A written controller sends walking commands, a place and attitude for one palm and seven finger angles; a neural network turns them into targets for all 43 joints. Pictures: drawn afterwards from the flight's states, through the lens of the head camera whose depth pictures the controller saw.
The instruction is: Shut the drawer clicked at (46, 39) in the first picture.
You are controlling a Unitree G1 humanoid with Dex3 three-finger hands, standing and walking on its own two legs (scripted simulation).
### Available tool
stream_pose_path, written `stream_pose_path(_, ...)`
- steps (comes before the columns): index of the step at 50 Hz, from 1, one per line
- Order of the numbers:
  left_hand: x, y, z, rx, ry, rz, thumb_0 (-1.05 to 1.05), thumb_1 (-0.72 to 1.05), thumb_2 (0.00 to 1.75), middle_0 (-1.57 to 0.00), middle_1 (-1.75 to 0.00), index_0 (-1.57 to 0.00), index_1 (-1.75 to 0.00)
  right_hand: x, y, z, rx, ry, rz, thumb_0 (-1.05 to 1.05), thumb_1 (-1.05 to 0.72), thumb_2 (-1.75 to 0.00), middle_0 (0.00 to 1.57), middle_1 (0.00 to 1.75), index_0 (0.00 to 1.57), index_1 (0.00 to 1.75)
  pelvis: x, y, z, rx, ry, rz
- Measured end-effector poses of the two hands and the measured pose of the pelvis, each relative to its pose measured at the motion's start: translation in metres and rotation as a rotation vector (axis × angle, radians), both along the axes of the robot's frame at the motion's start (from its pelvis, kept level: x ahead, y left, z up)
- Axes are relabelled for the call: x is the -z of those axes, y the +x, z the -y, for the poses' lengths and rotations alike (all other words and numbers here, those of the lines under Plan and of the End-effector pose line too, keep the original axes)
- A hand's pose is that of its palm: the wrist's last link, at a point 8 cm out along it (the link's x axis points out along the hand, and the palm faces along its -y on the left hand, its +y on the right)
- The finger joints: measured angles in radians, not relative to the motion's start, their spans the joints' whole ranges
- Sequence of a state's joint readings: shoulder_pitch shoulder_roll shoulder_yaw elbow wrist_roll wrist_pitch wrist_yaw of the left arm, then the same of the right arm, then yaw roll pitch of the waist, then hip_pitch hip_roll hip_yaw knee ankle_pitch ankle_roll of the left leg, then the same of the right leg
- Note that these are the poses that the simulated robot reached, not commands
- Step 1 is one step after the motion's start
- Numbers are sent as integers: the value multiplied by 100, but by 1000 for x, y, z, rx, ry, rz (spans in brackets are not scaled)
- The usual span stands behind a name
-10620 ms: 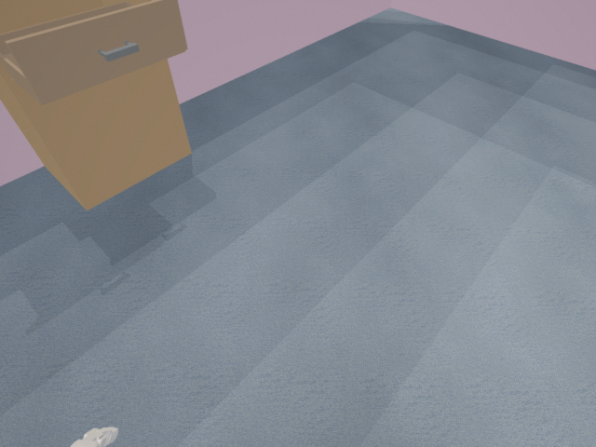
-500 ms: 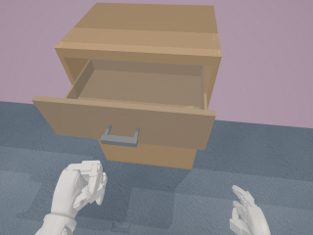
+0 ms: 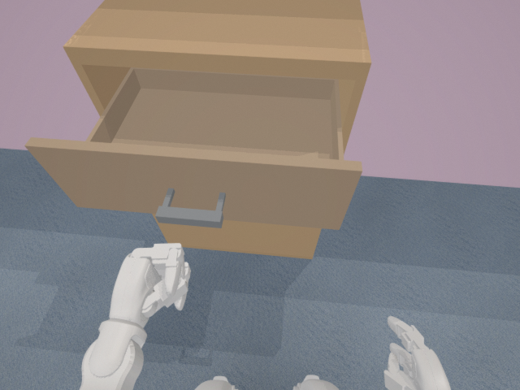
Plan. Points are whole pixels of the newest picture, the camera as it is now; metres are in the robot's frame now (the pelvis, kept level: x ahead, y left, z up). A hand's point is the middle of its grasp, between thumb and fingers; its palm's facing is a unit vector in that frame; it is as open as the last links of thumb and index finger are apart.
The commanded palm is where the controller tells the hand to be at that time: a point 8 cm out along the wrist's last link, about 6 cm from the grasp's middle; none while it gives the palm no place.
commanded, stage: bring the fist close to the handle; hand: left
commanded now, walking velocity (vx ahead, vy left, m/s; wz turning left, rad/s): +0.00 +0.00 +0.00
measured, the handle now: (192, 206) +0.41 +0.13 +0.01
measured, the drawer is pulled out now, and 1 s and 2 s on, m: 0.23 0.23 0.14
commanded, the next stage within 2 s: push the drawer shut in 0.82 s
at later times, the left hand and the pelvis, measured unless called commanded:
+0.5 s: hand (198, 267) +0.30 +0.11 +0.00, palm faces -0.12 -0.99 -0.02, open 3.3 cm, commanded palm +0.28 +0.17 +0.01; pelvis -0.01 +0.00 -0.03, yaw +0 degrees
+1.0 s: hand (198, 266) +0.30 +0.11 +0.01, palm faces -0.11 -0.99 -0.03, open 3.3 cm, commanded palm +0.29 +0.17 +0.01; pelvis -0.01 +0.00 -0.03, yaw +0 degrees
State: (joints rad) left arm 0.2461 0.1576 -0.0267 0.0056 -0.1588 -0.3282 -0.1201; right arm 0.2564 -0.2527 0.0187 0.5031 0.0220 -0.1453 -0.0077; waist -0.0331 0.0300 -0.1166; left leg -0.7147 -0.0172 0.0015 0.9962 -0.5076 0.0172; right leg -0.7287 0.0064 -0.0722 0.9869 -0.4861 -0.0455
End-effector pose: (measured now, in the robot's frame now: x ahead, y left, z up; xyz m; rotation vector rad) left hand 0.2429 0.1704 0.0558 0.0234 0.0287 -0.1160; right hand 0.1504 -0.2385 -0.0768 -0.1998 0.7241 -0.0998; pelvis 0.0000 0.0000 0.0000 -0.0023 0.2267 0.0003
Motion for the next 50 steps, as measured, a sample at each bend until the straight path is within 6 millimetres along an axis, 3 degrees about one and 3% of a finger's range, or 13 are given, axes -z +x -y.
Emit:
stream_pose_path(25, 50, 46, 5, 2, -2, 5, 1, 90, 90, -140, -160, -140, -160, 43, -21, 3, 16, -6, -148, 1, -90, -90, 20, 30, 20, 30, 28, -15, -1, 2, -3, -92)
stream_pose_path(35, 44, 43, 8, 0, 1, 14, 1, 90, 90, -140, -160, -140, -160, 44, -31, 3, 39, 5, -184, 1, -90, -90, 20, 30, 20, 30, 26, -14, -2, 6, -2, -91)
stream_pose_path(50, 44, 44, 7, -2, 5, 20, 1, 90, 90, -140, -160, -140, -160, 41, -22, 3, 32, 0, -163, 1, -90, -90, 20, 30, 20, 30, 26, -13, -1, 4, -4, -89)
